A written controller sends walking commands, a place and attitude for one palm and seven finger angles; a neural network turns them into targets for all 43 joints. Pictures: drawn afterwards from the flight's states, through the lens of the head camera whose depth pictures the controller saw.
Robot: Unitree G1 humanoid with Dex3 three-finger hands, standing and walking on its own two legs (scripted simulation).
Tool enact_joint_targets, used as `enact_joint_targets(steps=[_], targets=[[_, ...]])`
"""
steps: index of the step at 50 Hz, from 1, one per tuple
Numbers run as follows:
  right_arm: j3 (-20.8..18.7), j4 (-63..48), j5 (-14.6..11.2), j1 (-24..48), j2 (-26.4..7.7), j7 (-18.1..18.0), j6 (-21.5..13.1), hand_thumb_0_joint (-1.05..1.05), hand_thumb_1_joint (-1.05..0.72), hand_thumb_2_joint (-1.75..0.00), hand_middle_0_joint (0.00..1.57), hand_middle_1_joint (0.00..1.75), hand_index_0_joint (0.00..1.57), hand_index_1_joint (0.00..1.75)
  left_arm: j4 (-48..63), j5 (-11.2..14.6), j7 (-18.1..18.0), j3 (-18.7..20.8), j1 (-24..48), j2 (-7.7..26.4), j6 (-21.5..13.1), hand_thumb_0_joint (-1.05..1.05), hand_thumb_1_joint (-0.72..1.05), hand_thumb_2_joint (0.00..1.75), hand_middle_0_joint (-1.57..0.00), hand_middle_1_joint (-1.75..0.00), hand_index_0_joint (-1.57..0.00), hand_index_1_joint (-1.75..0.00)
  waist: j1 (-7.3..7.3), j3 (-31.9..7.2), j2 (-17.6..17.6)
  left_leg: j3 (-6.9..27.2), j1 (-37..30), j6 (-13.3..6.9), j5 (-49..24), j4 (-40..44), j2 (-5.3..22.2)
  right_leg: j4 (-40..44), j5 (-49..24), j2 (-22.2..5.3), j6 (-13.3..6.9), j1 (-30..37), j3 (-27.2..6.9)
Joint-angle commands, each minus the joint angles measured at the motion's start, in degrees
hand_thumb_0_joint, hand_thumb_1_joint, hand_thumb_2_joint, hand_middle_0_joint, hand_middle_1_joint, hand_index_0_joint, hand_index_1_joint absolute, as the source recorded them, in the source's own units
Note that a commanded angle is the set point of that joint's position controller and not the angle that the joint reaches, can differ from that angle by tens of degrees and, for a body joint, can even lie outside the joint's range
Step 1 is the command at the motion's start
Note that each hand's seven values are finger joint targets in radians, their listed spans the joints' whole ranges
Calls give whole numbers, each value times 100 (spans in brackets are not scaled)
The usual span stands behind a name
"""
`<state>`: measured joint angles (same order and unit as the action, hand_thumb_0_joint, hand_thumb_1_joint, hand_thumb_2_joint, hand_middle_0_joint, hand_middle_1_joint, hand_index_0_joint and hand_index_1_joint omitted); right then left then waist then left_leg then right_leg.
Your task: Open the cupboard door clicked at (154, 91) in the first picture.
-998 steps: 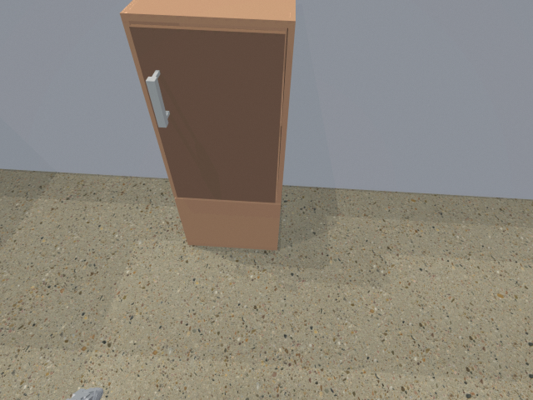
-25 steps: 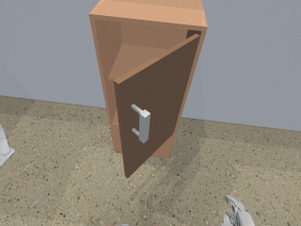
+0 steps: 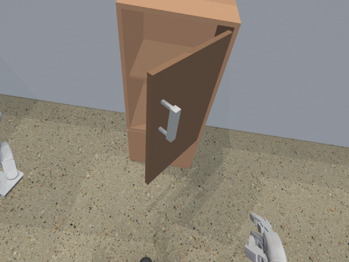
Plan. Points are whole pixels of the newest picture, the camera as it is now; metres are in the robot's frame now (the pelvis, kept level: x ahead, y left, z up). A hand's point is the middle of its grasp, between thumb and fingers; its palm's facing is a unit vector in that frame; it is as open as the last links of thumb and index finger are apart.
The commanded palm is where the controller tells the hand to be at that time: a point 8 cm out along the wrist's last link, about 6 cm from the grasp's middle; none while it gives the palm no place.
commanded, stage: stop stepping back and stand still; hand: left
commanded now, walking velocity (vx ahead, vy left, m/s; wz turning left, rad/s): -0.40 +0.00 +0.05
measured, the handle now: (167, 121) +0.49 +0.07 +0.00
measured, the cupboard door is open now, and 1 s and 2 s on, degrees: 54 54 54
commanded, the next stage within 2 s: let the arm hang, fingers relaxed in 1.48 s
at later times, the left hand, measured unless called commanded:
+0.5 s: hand (29, 232) +0.13 +0.23 +0.15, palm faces +0.39 -0.82 -0.42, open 7.4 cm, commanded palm +0.06 +0.27 +0.17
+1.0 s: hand (18, 242) +0.12 +0.23 +0.15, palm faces +0.37 -0.80 -0.48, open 7.4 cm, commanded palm +0.05 +0.28 +0.17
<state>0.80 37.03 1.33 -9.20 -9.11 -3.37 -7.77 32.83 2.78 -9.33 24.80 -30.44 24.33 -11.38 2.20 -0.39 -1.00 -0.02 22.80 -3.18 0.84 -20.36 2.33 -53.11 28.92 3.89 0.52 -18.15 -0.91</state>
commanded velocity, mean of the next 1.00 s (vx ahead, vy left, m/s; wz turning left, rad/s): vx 0.13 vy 0.04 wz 0.00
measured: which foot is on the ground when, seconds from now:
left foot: down 0.00-0.16, up 0.18-0.30, down 0.32-0.54, up 0.56-0.80, down 0.82-1.00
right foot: up 0.00-0.14, down 0.16-1.00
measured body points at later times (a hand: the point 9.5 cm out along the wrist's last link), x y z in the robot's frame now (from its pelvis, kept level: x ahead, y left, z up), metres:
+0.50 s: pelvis -0.10 -0.03 -0.01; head -0.10 -0.01 +0.44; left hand +0.10 +0.27 +0.17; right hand +0.02 -0.28 -0.09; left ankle -0.01 +0.08 -0.75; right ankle -0.15 -0.12 -0.74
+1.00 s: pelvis -0.10 -0.02 -0.01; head -0.08 -0.01 +0.44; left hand +0.09 +0.27 +0.18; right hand +0.08 -0.26 -0.08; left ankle -0.07 +0.11 -0.75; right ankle -0.14 -0.11 -0.75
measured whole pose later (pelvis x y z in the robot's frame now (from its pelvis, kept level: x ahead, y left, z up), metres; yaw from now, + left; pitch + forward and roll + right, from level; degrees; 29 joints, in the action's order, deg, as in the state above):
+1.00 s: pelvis -0.10 -0.02 -0.01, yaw -2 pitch -1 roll +0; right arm 0.3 34.2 -0.1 -9.6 -11.5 -4.1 -7.0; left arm 27.9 1.6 -8.1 23.3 -30.9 23.7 -11.8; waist 0.0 1.8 -1.3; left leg -4.3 15.2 0.6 13.7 -29.8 2.6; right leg -29.8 19.7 0.0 -1.5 -9.5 4.2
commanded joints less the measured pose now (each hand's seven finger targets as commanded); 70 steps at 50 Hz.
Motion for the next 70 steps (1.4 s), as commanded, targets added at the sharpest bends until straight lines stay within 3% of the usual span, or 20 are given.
enact_joint_targets(steps=[1, 5, 8, 9, 10, 12, 15, 18, 20, 25, 26, 27, 28, 30, 32, 38, 41, 44, 51, 70], targets=[[-327, -751, 0, 409, -957, -69, -290, 0, -90, -90, 20, 30, 20, 30, 1318, 30, -64, 410, 530, 959, -223, 0, 90, 90, -20, -30, -20, -30, -193, -1068, 1481, 967, -1126, -165, 2006, 1563, 1048, 796, 239, 138, -100, 308, 355], [-226, -967, -6, 341, -841, -7, -182, 0, -90, -90, 20, 30, 20, 30, 1532, 175, -5, 771, -385, 1229, -243, 0, 90, 90, -20, -30, -20, -30, -128, -1222, 1675, 182, -1086, 534, 2092, 1048, 234, 3598, -219, 194, -368, 1257, 767], [-103, -933, 97, 371, -765, 5, 51, 0, -90, -90, 20, 30, 20, 30, 1802, 267, -50, 1341, -547, 1798, -361, 0, 90, 90, -20, -30, -20, -30, -145, -1062, -283, -90, -1242, 511, 1475, -2633, -236, 4491, -1463, -2183, -1129, -458, -1014], [-130, -922, 71, 300, -812, -6, -32, 0, -90, -90, 20, 30, 20, 30, 1717, 230, -58, 1366, -94, 1841, -364, 0, 90, 90, -20, -30, -20, -30, -150, -959, -615, 105, -729, 524, 1755, -3253, -152, 4356, -1386, -2423, -1253, -442, -1186], [-238, -839, -128, 90, -822, -47, -38, 0, -90, -90, 20, 30, 20, 30, 1080, 216, -7, 1002, -144, 1285, -217, 0, 90, 90, -20, -30, -20, -30, -264, -542, -1080, 244, 64, 496, 1636, -3487, -246, 3922, -2017, -2003, -1104, 76, -930], [-200, -829, -212, 264, -872, -99, -54, 0, -90, -90, 20, 30, 20, 30, 632, 134, -19, 843, 255, 1149, -109, 0, 90, 90, -20, -30, -20, -30, -347, -67, -785, 113, 79, 360, 1661, -2479, 80, 3484, -2820, -1879, -780, 276, -457], [-219, -721, -188, 137, -1036, -219, -115, 0, -90, -90, 20, 30, 20, 30, 160, -5, -16, 521, 705, 949, -127, 0, 90, 90, -20, -30, -20, -30, -406, -27, 447, 73, -1291, 95, 538, -779, 36, 2646, -2568, -1107, -235, -45, 5], [-205, -799, -154, 35, -1047, -234, -236, 0, -90, -90, 20, 30, 20, 30, 550, -9, -11, 478, 788, 1050, -248, 0, 90, 90, -20, -30, -20, -30, -402, -489, 1409, 1918, -1631, -356, 235, 93, 877, 1319, -1046, -265, 24, -294, 403], [-234, -801, -45, 118, -985, -168, -365, 0, -90, -90, 20, 30, 20, 30, 909, -55, -12, 545, 648, 1085, -303, 0, 90, 90, -20, -30, -20, -30, -298, -346, 1135, 2568, -704, -555, 2464, 1116, 1257, 541, 328, -282, -56, 64, 73], [-245, -985, -36, 229, -983, -112, -272, 0, -90, -90, 20, 30, 20, 30, 1075, -95, -59, 816, -512, 1126, -255, 0, 90, 90, -20, -30, -20, -30, -190, -317, 1270, 646, 931, 104, 3419, 437, 322, 2758, -203, -303, -315, 1951, 506], [-297, -1010, -25, 203, -936, -111, -164, 0, -90, -90, 20, 30, 20, 30, 935, -105, -50, 879, -568, 1153, -252, 0, 90, 90, -20, -30, -20, -30, -208, -238, 513, 195, 1115, 265, 3034, -994, -83, 3442, 316, -876, -622, 1632, -355], [-342, -974, -23, 147, -918, -79, -73, 0, -90, -90, 20, 30, 20, 30, 881, -99, -60, 1066, -454, 1375, -265, 0, 90, 90, -20, -30, -20, -30, -178, -248, -903, -60, 1243, 358, 2427, -2943, -384, 4483, 1364, -2173, -1114, 883, -2327], [-394, -862, -50, 58, -986, -98, -93, 0, -90, -90, 20, 30, 20, 30, 951, -29, -81, 974, 10, 1266, -312, 0, 90, 90, -20, -30, -20, -30, -267, 144, -972, 106, 1568, 408, 2100, -4081, -281, 4678, 1032, -2513, -1309, 424, -2708], [-330, -701, -42, -177, -929, -115, -169, 0, -90, -90, 20, 30, 20, 30, 238, -63, -49, 913, 150, 1116, -454, 0, 90, 90, -20, -30, -20, -30, -431, 179, -54, 197, 1397, 407, 1695, -4226, 62, 4307, 54, -2168, -1169, 236, -1694], [-309, -658, -98, -76, -936, -171, -175, 0, -90, -90, 20, 30, 20, 30, -134, -112, 17, 617, 528, 945, -513, 0, 90, 90, -20, -30, -20, -30, -424, 317, -88, -9, 1121, 366, 1546, -3536, 124, 4080, -994, -1940, -930, 280, -1034], [-282, -748, -100, 145, -899, -182, -325, 0, -90, -90, 20, 30, 20, 30, 15, -142, -59, 296, 592, 735, -462, 0, 90, 90, -20, -30, -20, -30, -163, -73, -589, -547, -570, 124, 1123, -942, -171, 3365, -3048, -1608, -402, 859, -600], [-392, -889, -136, 162, -1076, -141, -294, 0, -90, -90, 20, 30, 20, 30, 687, -135, -61, 439, 610, 899, -481, 0, 90, 90, -20, -30, -20, -30, -159, -548, 35, -39, -1593, -45, -709, -544, 310, 2547, -3802, -1054, 94, 851, -197], [-314, -985, -150, 56, -947, -124, -203, 0, -90, -90, 20, 30, 20, 30, 862, -171, -52, 689, 247, 1057, -434, 0, 90, 90, -20, -30, -20, -30, -222, -932, 805, 1, -1897, -35, -2191, -827, 390, 2184, -4101, -722, 26, 849, 123], [-271, -1092, -162, 123, -911, -84, -103, 0, -90, -90, 20, 30, 20, 30, 464, -21, 1, 691, -186, 876, -350, 0, 90, 90, -20, -30, -20, -30, -262, -634, 364, -17, -1226, 205, -686, -708, 288, 2933, -3316, -754, -98, 943, -98], [-230, -1060, -99, 219, -962, -201, -224, 0, -90, -90, 20, 30, 20, 30, 470, -59, -20, 459, 131, 795, -243, 0, 90, 90, -20, -30, -20, -30, -234, -262, 641, 203, -925, 256, 1294, 211, 214, 3533, -1605, -543, -37, 824, 139]])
